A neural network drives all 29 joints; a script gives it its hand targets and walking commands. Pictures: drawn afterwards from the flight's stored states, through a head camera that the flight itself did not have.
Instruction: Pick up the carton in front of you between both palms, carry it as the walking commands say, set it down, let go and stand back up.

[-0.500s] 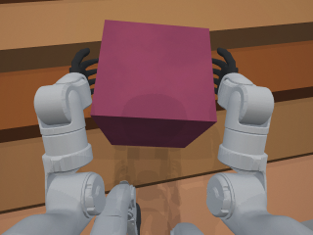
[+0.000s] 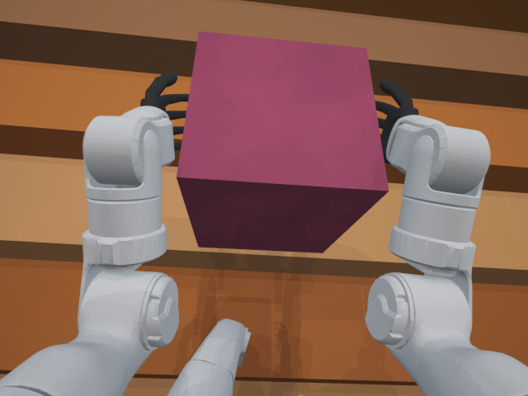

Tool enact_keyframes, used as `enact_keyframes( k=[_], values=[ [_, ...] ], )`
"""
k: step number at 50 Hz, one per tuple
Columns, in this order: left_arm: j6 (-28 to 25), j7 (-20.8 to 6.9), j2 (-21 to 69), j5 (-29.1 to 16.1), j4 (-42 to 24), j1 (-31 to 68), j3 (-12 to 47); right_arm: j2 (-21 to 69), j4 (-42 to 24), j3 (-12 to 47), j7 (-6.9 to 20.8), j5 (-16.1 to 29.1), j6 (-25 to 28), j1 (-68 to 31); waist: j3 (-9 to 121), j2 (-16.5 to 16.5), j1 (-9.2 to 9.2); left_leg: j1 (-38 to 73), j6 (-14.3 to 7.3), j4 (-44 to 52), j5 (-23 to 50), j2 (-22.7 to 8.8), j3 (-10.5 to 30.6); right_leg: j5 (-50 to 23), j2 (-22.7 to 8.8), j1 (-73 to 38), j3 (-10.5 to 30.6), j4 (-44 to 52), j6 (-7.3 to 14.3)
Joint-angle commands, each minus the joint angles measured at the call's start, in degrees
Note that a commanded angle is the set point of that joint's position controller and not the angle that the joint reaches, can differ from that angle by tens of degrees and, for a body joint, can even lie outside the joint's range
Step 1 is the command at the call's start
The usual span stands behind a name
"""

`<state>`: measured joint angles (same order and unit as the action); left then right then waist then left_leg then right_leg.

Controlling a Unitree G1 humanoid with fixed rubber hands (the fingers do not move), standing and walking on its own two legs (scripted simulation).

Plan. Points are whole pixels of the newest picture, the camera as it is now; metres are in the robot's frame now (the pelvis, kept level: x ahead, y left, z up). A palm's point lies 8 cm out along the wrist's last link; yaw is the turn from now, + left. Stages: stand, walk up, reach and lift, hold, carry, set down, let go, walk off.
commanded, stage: carry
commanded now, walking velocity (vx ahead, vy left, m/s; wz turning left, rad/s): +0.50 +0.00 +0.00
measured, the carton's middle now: (271, 161) +0.41 +0.08 +0.10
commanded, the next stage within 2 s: none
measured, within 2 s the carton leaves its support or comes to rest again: neither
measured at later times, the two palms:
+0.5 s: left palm out of the picture +0.75 +0.23 +0.34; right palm out of the picture +0.69 -0.07 +0.33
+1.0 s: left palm out of the picture +0.98 +0.27 +0.35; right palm out of the picture +0.95 -0.03 +0.34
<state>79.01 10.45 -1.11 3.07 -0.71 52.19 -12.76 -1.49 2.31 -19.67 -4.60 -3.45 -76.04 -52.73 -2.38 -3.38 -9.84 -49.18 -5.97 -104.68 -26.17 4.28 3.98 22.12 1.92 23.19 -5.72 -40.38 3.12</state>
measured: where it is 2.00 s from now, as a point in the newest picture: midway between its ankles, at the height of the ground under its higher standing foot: (258, 115)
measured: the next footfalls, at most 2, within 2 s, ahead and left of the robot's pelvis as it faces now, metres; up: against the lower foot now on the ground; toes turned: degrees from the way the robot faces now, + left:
left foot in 0.16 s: +0.36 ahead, +0.19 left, +0.14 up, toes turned +5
right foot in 0.48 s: +0.41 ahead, +0.03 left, +0.31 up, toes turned -2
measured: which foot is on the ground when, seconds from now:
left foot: up 0.00-0.14, down 0.16-0.70, up 0.72-0.90, down 0.92-1.00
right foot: down 0.00-0.18, up 0.20-0.46, down 0.48-0.60, up 0.62-0.70, down 0.72-0.96, up 0.98-1.00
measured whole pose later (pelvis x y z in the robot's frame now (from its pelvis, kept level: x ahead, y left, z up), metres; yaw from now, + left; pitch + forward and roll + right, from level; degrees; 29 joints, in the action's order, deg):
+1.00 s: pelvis +0.57 +0.14 +0.21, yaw -3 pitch +6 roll +1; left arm 76.5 11.4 -3.0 0.4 12.1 55.1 -20.3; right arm 3.7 9.4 -19.1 -8.5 -9.1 -77.8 -52.8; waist -3.1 -1.1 1.4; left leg -42.5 -8.8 -62.7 -22.6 5.5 -7.6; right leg 6.8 -2.4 15.3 -2.3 -53.7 0.6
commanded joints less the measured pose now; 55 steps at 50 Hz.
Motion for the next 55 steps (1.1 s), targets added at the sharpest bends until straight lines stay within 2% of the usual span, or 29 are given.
enact_keyframes(
  k=[1,3,5,6,7,8,9,11,17,20,23,28,32,33,34,35,36,37,38,40,42,44,46,47,48,50,51,54,55],
  values=[
    [-1.50,-18.45,65.15,-37.33,3.92,56.43,37.13,42.42,11.75,21.19,6.59,5.17,-1.42,-29.77,21.84,5.59,2.98,-16.48,-1.01,5.41,-3.94,-4.06,-8.64,-35.61,-16.23,-25.93,24.62,19.03,13.17],
    [-2.31,-18.68,65.16,-37.75,6.35,58.42,32.84,43.35,14.64,20.82,7.17,4.91,-1.72,-30.67,20.15,-2.90,-0.20,-18.26,-2.17,16.75,-9.38,-10.20,-0.68,-45.86,-15.63,-30.65,22.03,17.87,9.91],
    [-2.27,-18.65,65.12,-36.19,10.28,58.37,28.51,42.75,15.81,19.72,6.53,6.52,-1.70,-37.09,27.78,-0.54,7.62,20.83,-3.77,46.51,0.56,-4.84,-8.02,-69.21,-10.50,-11.80,10.52,15.56,5.98],
    [-2.51,-19.40,66.19,-36.55,10.15,60.74,27.41,44.88,16.11,20.70,5.72,8.14,-1.52,-40.20,35.95,-6.95,14.49,42.31,-4.31,49.61,14.01,-1.24,-13.26,-73.81,-10.68,-4.39,4.94,9.47,4.59],
    [-1.43,-19.26,63.83,-32.99,14.74,57.28,24.40,45.33,18.65,19.83,6.11,6.11,-2.09,-38.97,38.92,-4.85,20.31,55.29,-7.40,55.33,11.93,-4.23,-0.64,-62.78,-8.66,6.66,4.75,-15.16,0.34],
    [-1.57,-19.58,68.34,-31.01,14.35,57.44,21.97,50.07,17.62,22.69,6.57,9.76,-1.73,-39.17,44.32,21.76,20.04,58.03,-15.07,70.45,19.32,-17.63,29.86,-5.08,5.11,16.64,4.98,-43.64,-2.61],
    [-1.05,-19.17,63.39,-28.35,16.61,54.49,19.67,51.73,19.64,22.95,7.35,11.06,-2.29,-37.33,45.38,20.39,16.71,56.41,-16.35,81.75,11.04,-21.70,45.54,-2.39,6.18,17.72,13.10,-59.32,-3.14],
    [-0.81,-17.51,65.85,-26.10,13.52,50.89,16.99,58.02,5.45,29.05,8.63,20.05,-1.59,-48.93,39.91,9.53,12.72,51.27,-11.44,74.87,19.03,-19.51,32.76,-8.73,0.58,21.32,15.91,-63.90,-1.52],
    [-2.42,-12.18,58.11,-17.91,1.68,47.02,19.81,69.26,-4.89,37.30,12.04,32.16,-1.86,-53.50,33.79,5.37,10.65,54.70,-3.64,74.15,49.06,-18.05,13.60,-4.62,-1.62,31.65,5.97,-55.37,1.23],
    [-2.57,-10.74,57.99,-14.26,4.12,42.01,20.88,67.22,-6.55,36.57,11.54,31.24,-1.42,-51.05,31.91,7.95,14.25,61.26,-3.10,73.51,68.69,-16.40,4.56,-1.81,-0.38,33.36,0.83,-42.20,0.72],
    [-2.52,-11.09,57.30,-13.45,2.78,39.83,24.29,65.45,-4.96,36.84,12.07,30.32,-1.37,-48.69,38.78,15.08,14.79,71.19,-5.21,73.62,74.93,-17.21,4.46,-7.30,-0.72,34.86,-0.45,-42.70,1.65],
    [-0.93,-11.59,54.61,-13.86,10.08,38.78,25.19,62.33,-3.22,37.58,12.71,30.76,-1.90,-51.22,36.61,9.76,18.54,87.26,-4.06,71.98,85.95,-16.18,5.41,-0.14,1.67,44.79,-2.26,-36.57,1.06],
    [0.17,-12.10,57.69,-15.35,14.66,40.46,23.63,58.19,-0.20,34.85,11.42,26.96,-2.50,-50.21,36.62,12.78,10.05,70.65,1.61,59.38,110.39,-10.35,-2.41,-19.60,5.93,9.44,-6.38,10.02,1.25],
    [-0.24,-12.70,58.50,-16.42,13.64,40.10,25.04,59.81,-2.56,36.43,11.13,27.33,-2.11,-50.88,39.30,5.15,4.36,58.34,5.95,45.15,107.39,-7.17,-6.01,-38.81,4.19,-12.95,-6.58,29.19,1.95],
    [-0.90,-13.32,60.73,-17.96,13.07,39.63,24.60,60.12,2.27,33.29,11.23,27.02,-2.00,-49.29,33.81,-6.47,-1.14,29.51,7.04,17.60,38.52,1.38,-9.86,-68.57,-2.59,-35.92,1.22,44.78,5.49],
    [-1.38,-13.17,60.62,-18.57,13.96,37.30,23.78,62.03,8.82,31.75,11.78,25.63,-2.13,-41.87,28.36,-16.21,-1.32,-13.27,7.47,-5.94,-21.64,10.71,-4.58,-110.52,-10.25,-61.92,13.77,26.08,12.47],
    [-1.72,-13.70,59.64,-18.56,17.44,35.78,23.73,60.42,7.05,31.15,11.28,24.08,-1.72,-44.56,26.74,-18.19,-3.12,-33.10,4.96,-23.09,-33.03,10.75,-2.04,-135.04,-18.00,-70.97,22.51,11.64,14.66],
    [-1.38,-14.18,59.18,-21.43,16.58,41.61,24.13,56.06,12.21,26.40,10.22,21.74,-2.80,-41.71,22.50,-12.53,-3.70,-51.50,4.52,-38.90,-44.33,10.19,6.68,-124.05,-26.35,-74.88,27.52,7.05,18.81],
    [-1.34,-14.73,63.83,-26.17,14.94,44.99,27.28,53.48,11.36,23.41,9.27,18.16,-2.96,-38.24,21.08,-5.62,-5.53,-62.35,2.28,-43.13,-51.24,8.87,8.84,-108.55,-26.75,-78.23,27.68,4.16,16.35],
    [-1.79,-15.35,67.21,-30.37,4.50,56.61,28.45,51.94,8.78,23.15,7.16,13.47,-2.39,-38.48,24.14,14.45,0.69,-41.47,-0.11,-18.28,-32.61,3.63,-3.25,-81.37,-16.25,-61.15,11.49,14.08,4.74],
    [-3.58,-17.16,67.26,-37.72,-3.67,69.77,31.68,46.82,8.35,18.83,6.54,10.90,-1.56,-47.28,24.04,7.83,11.65,13.86,0.58,22.93,-4.78,-5.86,-9.45,-71.43,-12.22,-2.89,-2.04,28.94,1.84],
    [-2.45,-18.52,68.84,-38.74,-1.01,63.60,28.01,48.11,1.36,21.10,4.09,12.51,-0.50,-49.72,35.00,-9.15,17.39,38.43,2.12,24.82,11.36,1.18,-16.10,-85.68,-14.60,2.19,-3.34,22.37,6.73],
    [-1.92,-17.88,68.74,-32.13,6.50,53.75,24.63,53.50,6.69,23.37,4.15,11.09,-0.35,-37.06,49.82,4.65,25.62,56.85,-1.61,59.85,27.12,6.72,-13.64,-98.30,-9.82,-7.47,-5.44,-16.12,-1.31],
    [-2.53,-17.56,72.96,-29.73,8.09,47.48,22.75,56.77,-7.10,30.76,5.28,17.73,1.86,-48.84,53.15,19.88,22.89,68.91,-9.30,74.72,55.88,-5.49,6.33,-22.79,0.94,1.13,3.46,-40.97,-5.09],
    [-2.61,-17.09,69.72,-24.68,13.12,39.95,19.18,60.19,-2.92,34.21,5.61,20.56,2.12,-44.97,55.26,24.81,21.91,78.70,-15.47,69.24,89.81,-13.69,20.18,7.02,6.91,16.74,14.03,-62.93,-6.05],
    [-3.48,-15.58,63.00,-15.12,16.29,28.40,18.01,68.45,0.53,38.09,9.04,25.00,2.34,-39.60,44.15,9.11,20.53,77.27,-9.78,65.34,96.86,-18.54,28.21,7.68,6.60,36.17,15.95,-79.27,0.85],
    [-5.71,-15.06,65.22,-12.68,16.00,27.91,18.28,71.57,-0.05,38.19,10.94,27.69,2.79,-42.63,46.92,0.46,16.71,72.09,-6.67,69.81,76.59,-17.65,29.22,-1.55,6.21,32.68,15.98,-74.93,-0.28],
    [-10.53,-14.67,62.04,-6.26,11.18,27.26,17.14,80.37,-3.20,46.41,14.37,34.36,7.30,-50.59,32.98,-2.51,16.24,66.02,-1.77,74.56,58.51,-12.02,19.59,5.12,-0.15,37.14,8.01,-59.95,-2.03],
    [-11.13,-15.35,64.21,-8.45,11.86,27.20,19.00,79.86,-7.52,47.52,14.79,36.87,9.06,-55.18,35.95,3.31,15.53,68.61,-2.50,75.45,59.71,-14.25,17.10,3.44,-0.85,36.35,8.54,-55.22,-1.02]
  ],
)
